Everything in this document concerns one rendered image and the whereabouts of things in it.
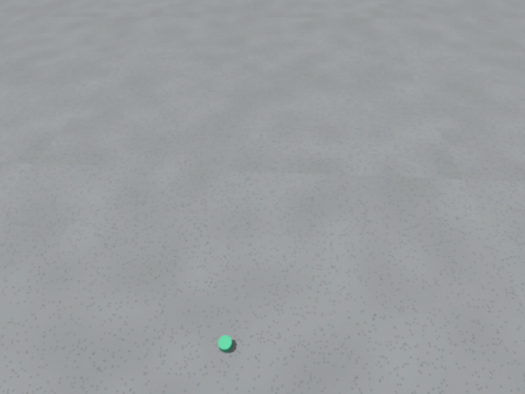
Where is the tin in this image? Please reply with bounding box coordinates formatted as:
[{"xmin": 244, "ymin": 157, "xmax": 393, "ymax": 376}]
[{"xmin": 218, "ymin": 335, "xmax": 233, "ymax": 352}]

